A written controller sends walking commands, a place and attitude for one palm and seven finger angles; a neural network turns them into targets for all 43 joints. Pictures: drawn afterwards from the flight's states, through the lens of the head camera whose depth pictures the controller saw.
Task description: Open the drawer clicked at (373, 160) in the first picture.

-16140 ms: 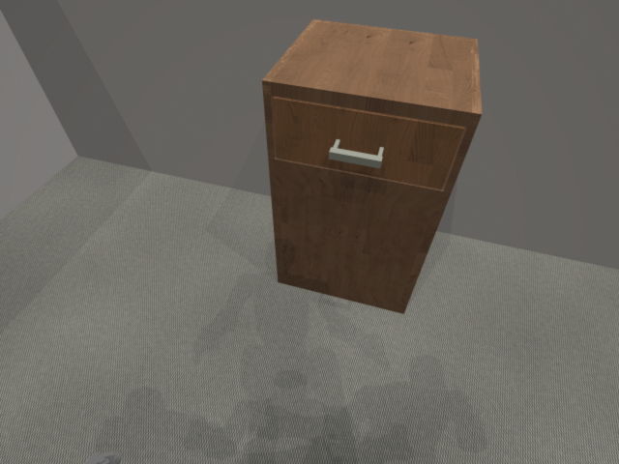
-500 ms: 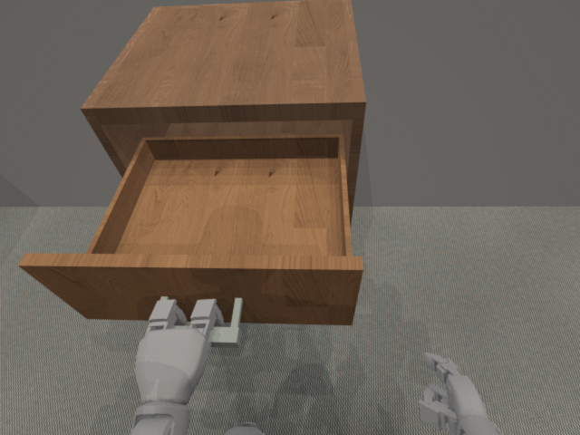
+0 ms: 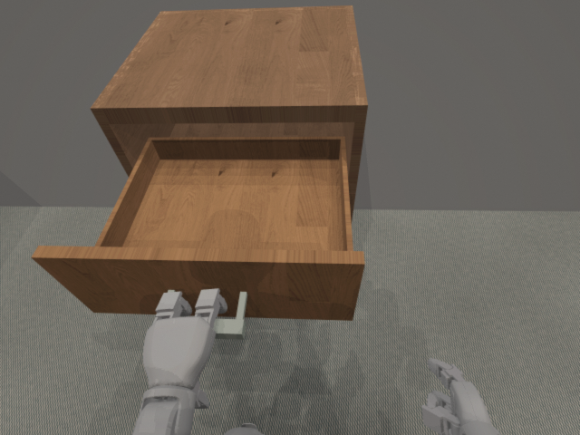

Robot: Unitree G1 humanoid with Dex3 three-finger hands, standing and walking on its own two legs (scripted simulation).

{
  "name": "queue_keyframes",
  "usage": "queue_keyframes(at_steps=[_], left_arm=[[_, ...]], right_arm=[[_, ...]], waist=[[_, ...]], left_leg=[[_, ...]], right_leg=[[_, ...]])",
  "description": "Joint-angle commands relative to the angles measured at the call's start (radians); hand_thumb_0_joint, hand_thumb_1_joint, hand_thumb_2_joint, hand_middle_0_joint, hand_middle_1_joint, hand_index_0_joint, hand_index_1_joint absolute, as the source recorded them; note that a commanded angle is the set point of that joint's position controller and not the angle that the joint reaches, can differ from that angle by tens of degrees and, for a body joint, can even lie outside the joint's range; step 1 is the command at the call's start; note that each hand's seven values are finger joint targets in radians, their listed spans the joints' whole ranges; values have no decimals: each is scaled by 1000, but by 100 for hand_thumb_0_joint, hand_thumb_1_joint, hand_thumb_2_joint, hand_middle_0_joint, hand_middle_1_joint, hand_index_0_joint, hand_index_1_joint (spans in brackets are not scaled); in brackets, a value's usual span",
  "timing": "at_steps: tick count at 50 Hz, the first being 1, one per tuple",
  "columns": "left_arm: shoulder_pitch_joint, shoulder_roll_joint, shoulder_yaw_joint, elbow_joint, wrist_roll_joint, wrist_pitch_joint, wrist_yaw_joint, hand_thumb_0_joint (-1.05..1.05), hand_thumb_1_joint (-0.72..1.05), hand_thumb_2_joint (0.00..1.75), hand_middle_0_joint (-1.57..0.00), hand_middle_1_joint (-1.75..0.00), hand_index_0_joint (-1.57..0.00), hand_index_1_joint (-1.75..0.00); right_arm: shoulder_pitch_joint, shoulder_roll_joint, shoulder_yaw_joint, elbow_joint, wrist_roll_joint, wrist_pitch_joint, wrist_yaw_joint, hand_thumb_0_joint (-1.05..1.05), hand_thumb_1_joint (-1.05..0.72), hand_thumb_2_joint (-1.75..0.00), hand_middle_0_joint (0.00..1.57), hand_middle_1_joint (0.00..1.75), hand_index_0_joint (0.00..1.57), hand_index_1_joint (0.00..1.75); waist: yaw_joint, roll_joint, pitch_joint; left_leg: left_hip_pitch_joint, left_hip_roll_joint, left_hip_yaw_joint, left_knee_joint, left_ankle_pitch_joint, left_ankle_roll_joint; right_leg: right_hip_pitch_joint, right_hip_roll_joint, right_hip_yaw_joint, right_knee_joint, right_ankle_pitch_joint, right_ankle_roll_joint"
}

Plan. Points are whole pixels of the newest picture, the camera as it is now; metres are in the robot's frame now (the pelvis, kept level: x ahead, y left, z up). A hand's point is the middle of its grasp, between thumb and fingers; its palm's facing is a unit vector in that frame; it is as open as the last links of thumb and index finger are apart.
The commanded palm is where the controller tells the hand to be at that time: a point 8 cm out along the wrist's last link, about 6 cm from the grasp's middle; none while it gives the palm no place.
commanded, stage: lift the hand off the handle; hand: left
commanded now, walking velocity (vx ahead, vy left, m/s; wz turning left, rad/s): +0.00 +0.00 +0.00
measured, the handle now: (203, 313) +0.29 +0.16 -0.01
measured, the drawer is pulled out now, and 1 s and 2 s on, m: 0.30 0.30 0.30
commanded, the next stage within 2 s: draw the hand back to the body in 1.60 s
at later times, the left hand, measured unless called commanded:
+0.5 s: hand (195, 342) +0.25 +0.16 -0.01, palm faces +0.03 -0.12 -0.99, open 13.7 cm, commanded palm +0.22 +0.16 +0.05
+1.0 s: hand (181, 321) +0.25 +0.16 +0.06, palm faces +0.06 -0.15 -0.99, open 13.7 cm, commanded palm +0.22 +0.16 +0.12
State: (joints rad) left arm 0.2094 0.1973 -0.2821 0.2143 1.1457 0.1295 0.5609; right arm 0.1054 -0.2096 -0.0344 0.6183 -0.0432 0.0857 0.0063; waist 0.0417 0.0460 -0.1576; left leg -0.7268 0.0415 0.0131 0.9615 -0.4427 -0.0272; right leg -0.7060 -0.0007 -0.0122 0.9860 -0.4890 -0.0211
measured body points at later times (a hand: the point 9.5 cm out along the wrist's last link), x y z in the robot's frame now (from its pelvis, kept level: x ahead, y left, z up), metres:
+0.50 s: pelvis +0.00 +0.00 +0.01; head +0.03 -0.03 +0.46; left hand +0.24 +0.17 +0.04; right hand +0.19 -0.22 -0.11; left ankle +0.02 +0.14 -0.68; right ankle +0.00 -0.11 -0.68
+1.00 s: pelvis +0.01 +0.00 +0.03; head +0.02 -0.04 +0.48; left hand +0.24 +0.17 +0.11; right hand +0.24 -0.20 -0.06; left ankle +0.02 +0.14 -0.68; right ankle +0.00 -0.11 -0.68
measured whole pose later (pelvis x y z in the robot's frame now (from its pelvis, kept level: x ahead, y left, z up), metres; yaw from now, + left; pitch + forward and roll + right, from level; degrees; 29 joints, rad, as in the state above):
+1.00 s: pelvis +0.01 +0.00 +0.03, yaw +0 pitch +4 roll +1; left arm 0.23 0.26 -0.32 -0.03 1.07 0.18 0.36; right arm 0.07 -0.21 -0.01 0.61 -0.02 0.11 0.02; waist 0.08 0.07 -0.08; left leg -0.42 0.03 0.02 0.71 -0.36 -0.03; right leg -0.41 0.00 -0.01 0.75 -0.41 -0.02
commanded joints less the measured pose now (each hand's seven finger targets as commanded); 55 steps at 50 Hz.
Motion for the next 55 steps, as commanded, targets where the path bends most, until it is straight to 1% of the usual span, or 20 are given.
queue_keyframes(at_steps=[1,4,7,12,13,15,16,18,19,22,24,31,34,37,43,47,48,51,53,55], left_arm=[[-41,43,16,-190,-3,7,32,0,-50,30,-30,-120,-30,-120],[-99,85,55,-173,9,6,36,0,-50,30,-30,-120,-30,-120],[-160,52,17,-171,15,7,40,0,-50,30,-30,-120,-30,-120],[-224,65,29,-129,2,21,36,0,-50,30,-30,-120,-30,-120],[-246,82,45,-125,4,24,35,0,-50,30,-30,-120,-30,-120],[-261,48,10,-117,2,24,31,0,-50,30,-30,-120,-30,-120],[-266,64,24,-148,-6,21,29,0,-50,30,-30,-120,-30,-120],[-250,104,58,-209,-13,24,29,0,-50,30,-30,-120,-30,-120],[-253,84,31,-233,-18,25,25,0,-50,30,-30,-120,-30,-120],[-230,83,33,-225,-34,35,7,0,-50,30,-30,-120,-30,-120],[-233,110,54,-240,-34,39,-1,0,-50,30,-30,-120,-30,-120],[-225,91,14,-304,-45,44,-49,0,-50,30,-30,-120,-30,-120],[-202,112,34,-339,-47,37,-68,0,-50,30,-30,-120,-30,-120],[-148,98,17,-382,-49,29,-83,0,-50,30,-30,-120,-30,-120],[-118,159,75,-431,-55,35,-115,0,-50,30,-30,-120,-30,-120],[-173,125,22,-485,-66,45,-158,0,-50,30,-30,-120,-30,-120],[-150,157,55,-500,-75,45,-167,0,-50,30,-30,-120,-30,-120],[-149,140,28,-545,-76,32,-194,0,-50,30,-30,-120,-30,-120],[-96,161,56,-565,-83,29,-207,0,-50,30,-30,-120,-30,-120],[-96,177,70,-589,-88,22,-219,0,-50,30,-30,-120,-30,-120]], right_arm=[[-114,-87,-26,-164,3,-48,4,0,-90,-90,20,30,20,30],[-117,-91,-21,-155,2,-44,-2,0,-90,-90,20,30,20,30],[-113,-90,-26,-149,0,-43,-2,0,-90,-90,20,30,20,30],[-110,-92,-25,-136,5,-40,-15,0,-90,-90,20,30,20,30],[-109,-96,-25,-131,5,-40,-20,0,-90,-90,20,30,20,30],[-105,-90,-26,-133,5,-41,-20,0,-90,-90,20,30,20,30],[-102,-92,-28,-134,7,-41,-20,0,-90,-90,20,30,20,30],[-111,-94,-29,-148,7,-37,-25,0,-90,-90,20,30,20,30],[-111,-89,-25,-151,6,-36,-23,0,-90,-90,20,30,20,30],[-117,-90,-21,-150,14,-30,-21,0,-90,-90,20,30,20,30],[-126,-92,-18,-151,14,-27,-24,0,-90,-90,20,30,20,30],[-142,-90,-13,-162,20,-21,-13,0,-90,-90,20,30,20,30],[-144,-87,-13,-163,22,-24,-10,0,-90,-90,20,30,20,30],[-151,-82,-11,-170,20,-27,2,0,-90,-90,20,30,20,30],[-178,-82,-5,-167,26,-28,8,0,-90,-90,20,30,20,30],[-190,-78,-2,-162,27,-27,14,0,-90,-90,20,30,20,30],[-193,-79,-3,-168,28,-29,10,0,-90,-90,20,30,20,30],[-195,-74,3,-166,24,-32,16,0,-90,-90,20,30,20,30],[-200,-74,4,-170,27,-35,22,0,-90,-90,20,30,20,30],[-204,-70,6,-165,29,-35,26,0,-90,-90,20,30,20,30]], waist=[[-5,-91,-181],[-6,-96,-166],[-18,-67,-170],[-21,-100,-173],[-18,-90,-187],[-22,-81,-189],[-13,-73,-216],[-2,-68,-261],[-10,-58,-255],[-13,-92,-182],[-5,-93,-182],[-1,-74,-137],[13,-66,-153],[22,-64,-141],[34,-62,-111],[24,-62,-88],[33,-66,-102],[34,-72,-93],[48,-58,-98],[47,-76,-76]], left_leg=[[183,-69,13,-104,212,48],[162,-69,10,-105,176,47],[179,-67,7,-107,163,48],[170,-69,7,-112,143,52],[174,-68,5,-115,146,51],[186,-68,8,-114,154,53],[199,-67,8,-121,165,53],[231,-70,10,-126,210,53],[244,-70,13,-129,216,54],[248,-69,10,-160,205,54],[256,-72,13,-177,200,54],[327,-70,12,-237,224,54],[363,-69,14,-253,258,54],[384,-69,14,-264,301,53],[414,-68,21,-298,319,50],[453,-66,20,-323,329,56],[462,-66,21,-326,341,56],[481,-67,19,-339,362,58],[497,-66,19,-349,395,54],[492,-65,24,-359,392,53]], right_leg=[[74,34,1,-185,307,-23],[56,34,7,-187,264,-22],[30,35,0,-187,228,-25],[41,31,1,-202,205,-19],[45,33,2,-200,206,-22],[42,31,-3,-200,216,-21],[65,31,0,-202,227,-22],[113,33,1,-204,279,-24],[115,29,2,-210,290,-21],[125,32,-4,-243,273,-18],[149,30,10,-262,264,-16],[188,31,1,-310,257,-19],[224,33,2,-320,289,-20],[250,33,-5,-321,340,-21],[302,32,18,-362,373,-20],[310,28,13,-385,374,-13],[335,28,19,-392,390,-14],[343,26,17,-397,415,-11],[373,28,22,-405,453,-15],[383,24,27,-415,470,-11]])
